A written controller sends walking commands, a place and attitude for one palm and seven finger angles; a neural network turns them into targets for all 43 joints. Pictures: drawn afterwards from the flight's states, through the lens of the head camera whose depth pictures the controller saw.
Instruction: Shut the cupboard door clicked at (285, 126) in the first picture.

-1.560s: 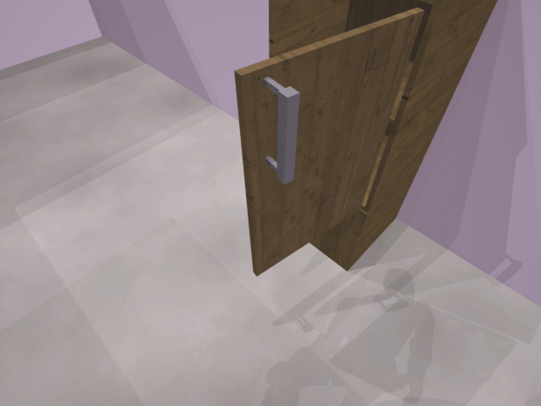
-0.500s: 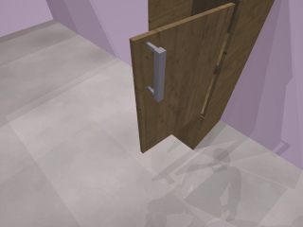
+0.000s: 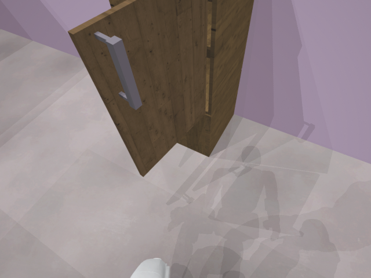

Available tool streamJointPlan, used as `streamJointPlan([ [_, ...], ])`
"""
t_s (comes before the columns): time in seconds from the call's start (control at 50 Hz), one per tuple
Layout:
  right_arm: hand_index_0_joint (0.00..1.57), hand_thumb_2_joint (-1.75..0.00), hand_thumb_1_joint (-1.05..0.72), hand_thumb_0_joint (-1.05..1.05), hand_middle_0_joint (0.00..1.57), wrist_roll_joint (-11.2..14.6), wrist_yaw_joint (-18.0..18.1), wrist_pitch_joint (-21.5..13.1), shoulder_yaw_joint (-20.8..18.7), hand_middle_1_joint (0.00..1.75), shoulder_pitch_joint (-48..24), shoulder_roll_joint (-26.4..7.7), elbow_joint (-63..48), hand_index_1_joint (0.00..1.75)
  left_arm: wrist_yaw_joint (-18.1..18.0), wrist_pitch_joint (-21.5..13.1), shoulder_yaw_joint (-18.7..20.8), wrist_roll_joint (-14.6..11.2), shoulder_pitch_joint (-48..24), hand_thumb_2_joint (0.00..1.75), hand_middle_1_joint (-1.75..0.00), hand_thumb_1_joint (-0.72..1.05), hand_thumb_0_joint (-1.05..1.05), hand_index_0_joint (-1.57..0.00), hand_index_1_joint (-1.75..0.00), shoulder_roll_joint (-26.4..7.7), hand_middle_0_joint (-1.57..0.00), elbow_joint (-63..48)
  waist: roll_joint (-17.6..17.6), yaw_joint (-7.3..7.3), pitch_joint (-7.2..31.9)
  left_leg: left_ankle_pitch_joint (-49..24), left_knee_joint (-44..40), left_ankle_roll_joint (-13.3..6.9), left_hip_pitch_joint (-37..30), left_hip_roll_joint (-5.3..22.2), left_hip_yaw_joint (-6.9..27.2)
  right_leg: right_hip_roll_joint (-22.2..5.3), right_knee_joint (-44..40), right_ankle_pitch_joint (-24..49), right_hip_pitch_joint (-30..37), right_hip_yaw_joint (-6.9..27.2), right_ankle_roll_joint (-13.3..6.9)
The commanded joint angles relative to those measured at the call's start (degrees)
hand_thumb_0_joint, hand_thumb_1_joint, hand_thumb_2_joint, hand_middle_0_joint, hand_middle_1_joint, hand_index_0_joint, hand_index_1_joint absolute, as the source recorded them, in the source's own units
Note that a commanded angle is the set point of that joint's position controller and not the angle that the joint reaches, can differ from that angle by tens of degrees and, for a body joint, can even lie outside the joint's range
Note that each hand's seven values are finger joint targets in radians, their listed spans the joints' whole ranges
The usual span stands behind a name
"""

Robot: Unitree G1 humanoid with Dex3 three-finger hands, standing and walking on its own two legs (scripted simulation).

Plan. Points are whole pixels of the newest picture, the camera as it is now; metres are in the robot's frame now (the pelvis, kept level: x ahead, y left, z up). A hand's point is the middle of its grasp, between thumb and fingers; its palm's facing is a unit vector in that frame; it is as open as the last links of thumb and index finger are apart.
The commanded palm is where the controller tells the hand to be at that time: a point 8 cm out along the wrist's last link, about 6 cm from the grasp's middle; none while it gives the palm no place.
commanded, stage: walk to a spot facing it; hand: left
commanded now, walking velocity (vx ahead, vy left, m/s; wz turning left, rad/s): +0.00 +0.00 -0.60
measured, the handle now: (119, 73) +0.49 +0.18 +0.16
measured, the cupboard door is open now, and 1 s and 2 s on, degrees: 80 80 80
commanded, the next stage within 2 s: none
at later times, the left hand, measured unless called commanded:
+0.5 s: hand (113, 265) +0.15 +0.21 -0.16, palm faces -0.21 -0.95 -0.23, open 7.4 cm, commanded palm none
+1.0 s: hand (160, 231) +0.24 +0.10 -0.17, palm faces -0.56 -0.80 -0.19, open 7.4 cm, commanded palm none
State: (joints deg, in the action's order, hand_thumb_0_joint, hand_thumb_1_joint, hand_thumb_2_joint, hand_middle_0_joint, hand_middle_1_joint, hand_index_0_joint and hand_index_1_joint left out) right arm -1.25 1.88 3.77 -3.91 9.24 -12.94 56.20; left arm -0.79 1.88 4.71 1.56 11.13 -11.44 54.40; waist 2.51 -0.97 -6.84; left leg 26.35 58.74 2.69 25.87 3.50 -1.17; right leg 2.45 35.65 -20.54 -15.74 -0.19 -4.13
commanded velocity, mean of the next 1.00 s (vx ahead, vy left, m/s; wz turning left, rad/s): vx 0.00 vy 0.00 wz -0.60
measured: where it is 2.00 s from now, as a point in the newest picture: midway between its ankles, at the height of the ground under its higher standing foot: outside the picture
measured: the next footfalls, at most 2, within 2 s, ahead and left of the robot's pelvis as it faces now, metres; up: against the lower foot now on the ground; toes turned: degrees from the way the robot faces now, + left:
left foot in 0.34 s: +0.07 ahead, +0.16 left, +0.00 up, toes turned -14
right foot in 0.64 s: +0.04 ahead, -0.13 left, +0.00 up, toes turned -26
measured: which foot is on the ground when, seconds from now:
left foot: up 0.00-0.32, down 0.34-0.62, up 0.64-0.90, down 0.92-1.00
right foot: down 0.00-0.34, up 0.36-0.62, down 0.64-0.92, up 0.94-1.00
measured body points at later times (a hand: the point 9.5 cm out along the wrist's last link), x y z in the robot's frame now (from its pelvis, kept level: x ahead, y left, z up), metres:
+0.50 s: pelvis +0.02 +0.02 +0.01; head +0.10 +0.02 +0.45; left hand +0.16 +0.26 -0.14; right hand +0.06 -0.24 -0.13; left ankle +0.03 +0.17 -0.73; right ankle -0.03 -0.09 -0.66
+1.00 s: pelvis +0.05 +0.00 +0.00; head +0.11 -0.02 +0.45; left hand +0.27 +0.15 -0.15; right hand -0.04 -0.25 -0.13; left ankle +0.11 +0.11 -0.73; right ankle -0.03 -0.10 -0.68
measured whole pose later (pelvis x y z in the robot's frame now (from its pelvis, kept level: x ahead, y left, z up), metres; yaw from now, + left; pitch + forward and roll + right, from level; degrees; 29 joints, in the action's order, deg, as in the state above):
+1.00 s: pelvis +0.05 +0.00 +0.00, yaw -35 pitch +2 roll -1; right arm -1.8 1.8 0.2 -1.5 12.5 -11.8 50.2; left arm 1.0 4.3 3.9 1.5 7.1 -13.3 51.5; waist -1.7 0.5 -6.5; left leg 19.0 34.6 0.5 16.9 4.5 -4.4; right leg 2.5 55.4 -28.1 -27.2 1.8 1.2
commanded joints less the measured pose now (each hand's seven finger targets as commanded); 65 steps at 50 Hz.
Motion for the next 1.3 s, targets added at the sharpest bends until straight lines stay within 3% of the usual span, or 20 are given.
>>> streamJointPlan([
  [0.0,0.2,-0.9,-0.9,0.0,0.2,0.23,0.22,-1.72,-0.75,0.3,-2.74,-3.22,-6.15,0.3,-1.07,-1.35,1.98,-0.36,4.47,0.9,-0.3,0.9,0.0,-0.2,-0.3,-9.51,-0.2,-2.69,-8.35,-0.49,7.79,-1.83,4.94,0.77,7.3,-0.2,2.35,-14.95,-11.89,39.2,12.34,18.76,-6.58],
  [0.26,0.2,-0.9,-0.9,0.0,0.2,1.33,1.02,-3.03,-0.44,0.3,-0.82,-3.27,-8.26,0.3,-0.79,-0.45,2.74,-0.26,2.69,0.9,-0.3,0.9,0.0,-0.2,-0.3,-10.5,-0.2,-4.42,-9.83,1.4,10.59,-7.71,-26.36,-0.44,-9.68,-3.61,2.65,-10.17,-6.58,40.86,7.47,24.74,-4.2],
  [0.28,0.2,-0.9,-0.9,0.0,0.2,1.22,1.28,-3.51,-0.58,0.3,2.27,-4.64,-7.21,0.3,-0.65,-0.32,2.4,-0.62,1.06,0.9,-0.3,0.9,0.0,-0.2,-0.3,-9.5,-0.2,-5.05,-7.21,3.14,11.24,-14.2,-34.59,-1.23,-19.52,-0.83,3.85,-7.4,-3.78,33.26,0.12,22.19,-1.41],
  [0.32,0.2,-0.9,-0.9,0.0,0.2,0.09,1.57,-3.96,-1.91,0.3,5.35,-12.8,-8.24,0.3,0.39,-0.64,1.46,-0.79,2.74,0.9,-0.3,0.9,0.0,-0.2,-0.3,-5.53,-0.2,-7.26,16.16,2.54,12.78,-35.78,-40.13,-12.96,-28.94,24.6,25.7,1.81,17.27,-17.23,-16.32,4.82,5.73],
  [0.34,0.2,-0.9,-0.9,0.0,0.2,-0.45,1.79,-3.66,-1.62,0.3,4.86,-12.88,-9.54,0.3,0.84,-0.62,1.81,-0.33,1.4,0.9,-0.3,0.9,0.0,-0.2,-0.3,-7.28,-0.2,-8.58,6.98,2.83,9.28,-33.44,-39.67,-16.93,-20.71,26.65,25.58,-0.97,26.28,-17.44,-16.16,3.75,6.53],
  [0.4,0.2,-0.9,-0.9,0.0,0.2,-0.98,1.65,-4.1,-0.6,0.3,3.78,-8.95,-9.3,0.3,1.94,-0.21,1.72,-0.29,-1.89,0.9,-0.3,0.9,0.0,-0.2,-0.3,-5.59,-0.2,-7.5,9.62,1.46,8.1,-53.81,-34.39,-11.94,-23.5,15.46,9.78,-2.98,31.38,-10.76,-18.94,1.96,7.07],
  [0.56,0.2,-0.9,-0.9,0.0,0.2,-0.55,0.63,-3.21,-1.66,0.3,3.31,-11.52,-9.15,0.3,3.24,-0.53,1.21,-0.48,1.09,0.9,-0.3,0.9,0.0,-0.2,-0.3,-6.04,-0.2,-7.27,7.54,-0.63,8.14,-37.96,-24.99,-5.21,-14.52,12.53,-2.08,-1.04,-2.51,5.51,3.68,-6.38,4.52],
  [0.58,0.2,-0.9,-0.9,0.0,0.2,0.02,0.2,-3.08,-1.61,0.3,2.58,-10.29,-9.75,0.3,2.79,-1.17,1.98,-0.27,5.72,0.9,-0.3,0.9,0.0,-0.2,-0.3,-9.42,-0.2,-5.89,-0.12,-3.06,10.16,-29.7,-14.99,-2.32,-7.52,9.79,-4.63,-5.16,-9.43,17.24,13.67,-1.11,2.64],
  [0.6,0.2,-0.9,-0.9,0.0,0.2,0.78,-0.37,-2.93,-0.29,0.3,1.22,-4.84,-12.63,0.3,1.52,-1.82,3.68,0.28,8.86,0.9,-0.3,0.9,0.0,-0.2,-0.3,-17.24,-0.2,-5.28,-22.24,-4.38,11.41,4.64,2.04,1.46,7.88,-0.1,-8.93,-23.19,-15.49,35.47,20.7,25.07,-4.87],
  [0.64,0.2,-0.9,-0.9,0.0,0.2,0.96,0.16,-2.1,-0.57,0.3,-2.12,-5.89,-12.74,0.3,-0.05,-0.91,3.24,-0.22,6.71,0.9,-0.3,0.9,0.0,-0.2,-0.3,-16.53,-0.2,-5.68,-15.94,-4.35,9.84,10.15,11.16,0.53,8.68,1.71,2.02,-22.91,-14.44,26.93,12.15,25.16,-10.85],
  [0.84,0.2,-0.9,-0.9,0.0,0.2,0.87,0.05,-2.92,0.09,0.3,7.79,-4.38,-7.44,0.3,0.19,-0.07,1.74,-0.29,-4.02,0.9,-0.3,0.9,0.0,-0.2,-0.3,-12.2,-0.2,-7.51,-10.07,3.05,10.17,-8.29,-26.27,0.02,-12.39,-2.25,-1.3,-11.35,-9.84,20.19,-0.44,18.46,-3.33],
  [0.86,0.2,-0.9,-0.9,0.0,0.2,0.61,0.41,-3.48,-0.29,0.3,9.97,-6.39,-6.92,0.3,0.36,0.22,1.39,-0.75,-4.93,0.9,-0.3,0.9,0.0,-0.2,-0.3,-10.35,-0.2,-8.26,-5.61,4.12,10.63,-10.19,-34.66,-1.46,-18.93,1.52,2.47,-8.07,-5.79,15.1,-6.43,15.85,-0.38],
  [0.88,0.2,-0.9,-0.9,0.0,0.2,-0.44,0.64,-4.1,-1.23,0.3,10.65,-12.31,-7.22,0.3,0.95,0.52,0.67,-1.28,-3.81,0.9,-0.3,0.9,0.0,-0.2,-0.3,-6.39,-0.2,-9.46,11.24,3.96,10.0,-13.28,-41.79,-6.99,-23.47,15.91,18.87,0.44,6.12,-0.97,-16.55,7.54,3.68],
  [0.9,0.2,-0.9,-0.9,0.0,0.2,-0.82,1.07,-4.08,-1.6,0.3,10.54,-14.54,-8.31,0.3,1.4,0.22,0.6,-0.89,-5.07,0.9,-0.3,0.9,0.0,-0.2,-0.3,-6.79,-0.2,-10.66,14.48,4.13,9.03,-19.4,-44.56,-13.1,-19.64,25.23,25.37,0.56,20.28,-15.31,-17.46,1.42,5.47],
  [1.0,0.2,-0.9,-0.9,0.0,0.2,-1.05,1.08,-4.52,-0.51,0.3,6.68,-9.5,-8.64,0.3,2.98,0.47,0.5,-0.41,-6.71,0.9,-0.3,0.9,0.0,-0.2,-0.3,-4.81,-0.2,-9.11,9.2,2.0,7.66,-43.68,-36.18,-9.35,-21.02,14.64,2.05,-4.21,24.3,-7.6,-15.95,-1.52,7.03],
  [1.1,0.2,-0.9,-0.9,0.0,0.2,-0.81,0.55,-3.93,-1.48,0.3,9.65,-11.04,-7.18,0.3,3.11,-0.28,0.24,-0.5,-6.69,0.9,-0.3,0.9,0.0,-0.2,-0.3,-4.09,-0.2,-9.15,10.67,3.66,9.03,-45.15,-31.46,-7.33,-22.44,15.32,-3.03,-1.89,4.93,-4.17,-6.13,-6.57,5.37],
  [1.14,0.2,-0.9,-0.9,0.0,0.2,-0.23,0.12,-3.59,-1.86,0.3,7.57,-11.13,-7.65,0.3,2.78,-0.99,0.91,-0.43,-0.71,0.9,-0.3,0.9,0.0,-0.2,-0.3,-5.94,-0.2,-7.49,7.4,0.23,10.6,-39.66,-23.27,-3.83,-17.68,14.03,-5.7,-1.71,-8.6,9.39,5.16,-6.5,4.15],
  [1.18,0.2,-0.9,-0.9,0.0,0.2,0.93,-0.5,-2.98,-0.3,0.3,1.96,-4.43,-12.29,0.3,1.04,-1.94,3.49,-0.16,8.86,0.9,-0.3,0.9,0.0,-0.2,-0.3,-17.17,-0.2,-4.27,-21.62,-4.54,12.74,10.73,2.2,2.03,8.26,1.2,-8.62,-25.79,-15.39,41.34,21.49,23.6,-6.94],
  [1.2,0.2,-0.9,-0.9,0.0,0.2,0.71,-0.21,-2.06,-0.19,0.3,0.49,-5.68,-12.18,0.3,0.47,-1.47,3.06,-0.92,9.1,0.9,-0.3,0.9,0.0,-0.2,-0.3,-17.18,-0.2,-4.23,-15.68,-5.19,10.12,11.51,7.67,1.43,9.97,2.52,0.0,-25.89,-17.22,24.99,15.55,24.14,-9.74],
  [1.28,0.2,-0.9,-0.9,0.0,0.2,0.03,-1.4,-2.08,-0.7,0.3,-0.93,-5.22,-10.11,0.3,-0.05,-1.61,1.9,-0.12,0.05,0.9,-0.3,0.9,0.0,-0.2,-0.3,-10.96,-0.2,-6.06,-13.09,-0.23,5.77,-1.36,3.97,1.88,6.41,2.83,-0.22,-15.95,-19.17,8.13,6.42,16.89,-5.94],
])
